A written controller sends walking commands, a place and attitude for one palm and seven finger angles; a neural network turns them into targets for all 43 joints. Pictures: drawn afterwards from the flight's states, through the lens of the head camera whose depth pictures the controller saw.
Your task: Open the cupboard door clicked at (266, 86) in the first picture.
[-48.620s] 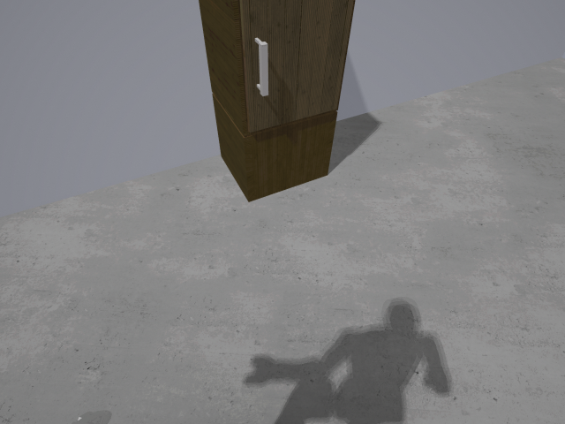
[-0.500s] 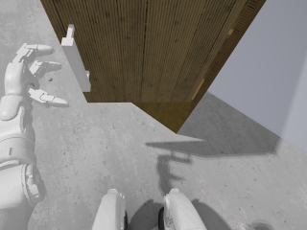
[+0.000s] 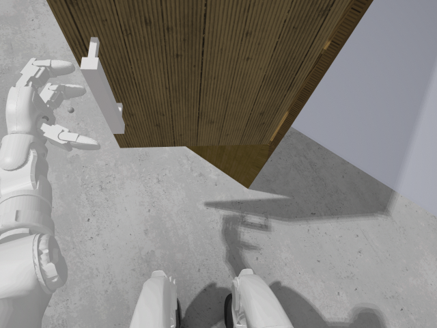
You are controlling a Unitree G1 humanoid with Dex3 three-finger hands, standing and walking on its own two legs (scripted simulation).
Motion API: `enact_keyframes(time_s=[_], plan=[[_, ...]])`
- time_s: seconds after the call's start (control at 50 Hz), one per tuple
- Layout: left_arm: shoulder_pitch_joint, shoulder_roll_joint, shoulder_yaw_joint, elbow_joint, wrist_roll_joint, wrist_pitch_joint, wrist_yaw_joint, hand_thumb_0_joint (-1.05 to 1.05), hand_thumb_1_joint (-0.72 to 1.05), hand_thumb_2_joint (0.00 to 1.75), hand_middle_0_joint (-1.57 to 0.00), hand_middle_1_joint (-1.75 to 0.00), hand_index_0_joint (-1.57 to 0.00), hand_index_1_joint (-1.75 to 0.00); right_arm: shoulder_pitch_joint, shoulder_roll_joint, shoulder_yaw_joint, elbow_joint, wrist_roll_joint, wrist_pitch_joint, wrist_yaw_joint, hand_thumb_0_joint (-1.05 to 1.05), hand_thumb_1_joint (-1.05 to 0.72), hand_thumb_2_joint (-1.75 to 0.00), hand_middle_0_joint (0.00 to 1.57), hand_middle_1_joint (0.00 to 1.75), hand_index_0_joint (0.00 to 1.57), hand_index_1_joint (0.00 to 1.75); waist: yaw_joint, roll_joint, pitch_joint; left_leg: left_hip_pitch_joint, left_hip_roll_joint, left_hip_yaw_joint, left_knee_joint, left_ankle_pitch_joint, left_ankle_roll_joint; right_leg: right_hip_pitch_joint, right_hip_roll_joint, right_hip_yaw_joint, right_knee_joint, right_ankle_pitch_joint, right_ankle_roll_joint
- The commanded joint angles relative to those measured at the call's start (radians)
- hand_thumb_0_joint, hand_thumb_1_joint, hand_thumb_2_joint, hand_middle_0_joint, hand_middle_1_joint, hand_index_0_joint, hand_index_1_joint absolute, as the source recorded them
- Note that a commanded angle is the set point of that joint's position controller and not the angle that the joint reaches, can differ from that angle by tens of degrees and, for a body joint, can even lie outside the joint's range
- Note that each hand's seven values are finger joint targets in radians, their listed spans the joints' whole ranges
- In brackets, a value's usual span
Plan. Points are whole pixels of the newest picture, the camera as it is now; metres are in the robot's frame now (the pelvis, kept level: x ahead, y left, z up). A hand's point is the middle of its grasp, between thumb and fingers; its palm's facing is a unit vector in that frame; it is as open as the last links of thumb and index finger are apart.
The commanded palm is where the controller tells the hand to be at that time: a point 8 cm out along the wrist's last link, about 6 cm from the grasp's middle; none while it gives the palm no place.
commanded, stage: move the hooked fingers beside the handle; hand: left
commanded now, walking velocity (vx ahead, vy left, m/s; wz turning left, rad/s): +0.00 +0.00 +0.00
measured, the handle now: (107, 91) +0.52 +0.18 +0.04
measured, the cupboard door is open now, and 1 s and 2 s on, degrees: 40 38 37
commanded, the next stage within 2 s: slide the fingers in behind the handle in 0.42 s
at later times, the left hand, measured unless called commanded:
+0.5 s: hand (69, 111) +0.47 +0.24 +0.05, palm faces +0.04 -1.00 -0.02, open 14.0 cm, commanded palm +0.46 +0.27 +0.05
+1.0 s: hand (82, 106) +0.49 +0.22 +0.04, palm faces +0.07 -1.00 -0.01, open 14.2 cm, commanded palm +0.46 +0.24 +0.05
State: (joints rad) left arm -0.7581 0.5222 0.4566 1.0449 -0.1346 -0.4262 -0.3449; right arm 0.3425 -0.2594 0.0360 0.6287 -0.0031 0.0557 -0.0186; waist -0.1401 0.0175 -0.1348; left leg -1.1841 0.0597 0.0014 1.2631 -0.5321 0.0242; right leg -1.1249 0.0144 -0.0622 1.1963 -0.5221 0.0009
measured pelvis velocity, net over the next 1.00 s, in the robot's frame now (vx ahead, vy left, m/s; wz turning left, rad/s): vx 0.00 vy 0.00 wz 0.02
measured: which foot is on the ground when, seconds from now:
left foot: down 0.00-1.00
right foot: down 0.00-1.00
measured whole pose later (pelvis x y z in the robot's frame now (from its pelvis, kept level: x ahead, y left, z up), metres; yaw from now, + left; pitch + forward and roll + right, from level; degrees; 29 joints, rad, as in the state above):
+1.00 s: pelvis +0.00 +0.00 +0.00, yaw +1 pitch +26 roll -4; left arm -0.82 0.49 0.38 1.09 -0.14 -0.44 -0.26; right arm 0.33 -0.26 0.03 0.64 -0.01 0.06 -0.01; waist -0.14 0.02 -0.14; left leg -1.20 0.05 -0.02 1.27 -0.53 0.02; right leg -1.14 0.01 -0.08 1.21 -0.53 -0.01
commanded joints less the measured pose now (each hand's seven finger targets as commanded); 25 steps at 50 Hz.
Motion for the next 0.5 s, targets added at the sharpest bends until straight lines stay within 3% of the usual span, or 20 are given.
enact_keyframes(time_s=[0.0,0.04,0.12,0.16,0.18,0.22,0.26,0.28,0.32,0.36,0.4,0.48], plan=[[-0.4,0.267,0.015,-0.18,-0.006,-0.077,0.012,0.0,-0.5,0.3,-0.3,-1.2,-0.3,-1.2,0.147,-0.191,-0.068,-0.051,0.003,-0.018,-0.013,0.0,-0.9,-0.9,0.2,0.3,0.2,0.3,-0.004,0.163,-0.482,0.481,-0.017,-0.072,-0.139,0.407,-0.004,0.128,0.031,0.014,-0.136,0.284,-0.026],[-0.382,0.291,0.033,-0.145,-0.004,-0.071,0.012,0.0,-0.5,0.3,-0.3,-1.2,-0.3,-1.2,0.143,-0.198,-0.067,-0.056,0.002,-0.014,-0.015,0.0,-0.9,-0.9,0.2,0.3,0.2,0.3,-0.005,0.123,-0.454,0.442,-0.019,-0.071,-0.142,0.374,0.0,0.14,0.032,0.016,-0.14,0.267,-0.025],[-0.388,0.273,0.016,-0.158,-0.009,-0.082,0.002,0.0,-0.5,0.3,-0.3,-1.2,-0.3,-1.2,0.136,-0.196,-0.066,-0.068,0.001,-0.014,-0.014,0.0,-0.9,-0.9,0.2,0.3,0.2,0.3,0.0,0.153,-0.488,0.474,-0.018,-0.074,-0.134,0.415,-0.003,0.132,0.031,0.014,-0.126,0.291,-0.028],[-0.394,0.235,-0.005,-0.175,-0.024,-0.089,-0.005,0.0,-0.5,0.3,-0.3,-1.2,-0.3,-1.2,0.136,-0.19,-0.067,-0.073,0.002,-0.017,-0.011,0.0,-0.9,-0.9,0.2,0.3,0.2,0.3,-0.004,0.169,-0.493,0.498,-0.019,-0.075,-0.127,0.446,-0.003,0.118,0.033,0.011,-0.121,0.306,-0.029],[-0.376,0.259,0.015,-0.171,-0.022,-0.089,-0.006,0.0,-0.5,0.3,-0.3,-1.2,-0.3,-1.2,0.136,-0.196,-0.07,-0.067,0.003,-0.013,-0.011,0.0,-0.9,-0.9,0.2,0.3,0.2,0.3,0.005,0.147,-0.512,0.502,-0.016,-0.076,-0.127,0.457,-0.007,0.133,0.033,0.012,-0.12,0.316,-0.028],[-0.381,0.234,-0.006,-0.182,-0.023,-0.084,-0.007,0.0,-0.5,0.3,-0.3,-1.2,-0.3,-1.2,0.127,-0.191,-0.069,-0.075,0.004,-0.012,-0.009,0.0,-0.9,-0.9,0.2,0.3,0.2,0.3,0.005,0.16,-0.513,0.488,-0.02,-0.072,-0.126,0.445,-0.006,0.14,0.03,0.015,-0.12,0.316,-0.025],[-0.37,0.247,0.01,-0.204,-0.027,-0.087,-0.004,0.0,-0.5,0.3,-0.3,-1.2,-0.3,-1.2,0.134,-0.193,-0.071,-0.075,0.004,-0.01,-0.01,0.0,-0.9,-0.9,0.2,0.3,0.2,0.3,0.011,0.161,-0.524,0.508,-0.019,-0.077,-0.127,0.468,-0.006,0.138,0.033,0.01,-0.115,0.32,-0.029],[-0.367,0.234,0.001,-0.195,-0.025,-0.083,-0.004,0.0,-0.5,0.3,-0.3,-1.2,-0.3,-1.2,0.128,-0.192,-0.073,-0.072,0.006,-0.01,-0.009,0.0,-0.9,-0.9,0.2,0.3,0.2,0.3,0.004,0.133,-0.526,0.495,-0.019,-0.071,-0.125,0.445,-0.004,0.143,0.032,0.016,-0.124,0.318,-0.023],[-0.392,0.268,0.019,-0.174,-0.021,-0.078,0.003,0.0,-0.5,0.3,-0.3,-1.2,-0.3,-1.2,0.125,-0.195,-0.068,-0.068,0.007,-0.009,-0.014,0.0,-0.9,-0.9,0.2,0.3,0.2,0.3,-0.002,0.114,-0.481,0.434,-0.022,-0.067,-0.127,0.382,0.001,0.156,0.031,0.021,-0.13,0.291,-0.021],[-0.432,0.288,0.026,-0.204,-0.017,-0.091,0.007,0.0,-0.5,0.3,-0.3,-1.2,-0.3,-1.2,0.124,-0.194,-0.065,-0.07,0.006,-0.013,-0.018,0.0,-0.9,-0.9,0.2,0.3,0.2,0.3,-0.002,0.138,-0.488,0.437,-0.024,-0.068,-0.126,0.376,0.002,0.156,0.032,0.023,-0.125,0.284,-0.026],[-0.429,0.262,0.004,-0.224,-0.011,-0.101,0.009,0.0,-0.5,0.3,-0.3,-1.2,-0.3,-1.2,0.124,-0.191,-0.068,-0.064,0.003,-0.016,-0.016,0.0,-0.9,-0.9,0.2,0.3,0.2,0.3,0.005,0.192,-0.54,0.517,-0.019,-0.082,-0.131,0.422,-0.009,0.123,0.031,0.014,-0.119,0.284,-0.03],[-0.404,0.213,-0.025,-0.17,-0.02,-0.088,0.007,0.0,-0.5,0.3,-0.3,-1.2,-0.3,-1.2,0.129,-0.193,-0.071,-0.051,0.004,-0.017,-0.015,0.0,-0.9,-0.9,0.2,0.3,0.2,0.3,-0.009,0.152,-0.501,0.514,-0.015,-0.088,-0.135,0.418,-0.009,0.1,0.033,0.008,-0.128,0.274,-0.028]])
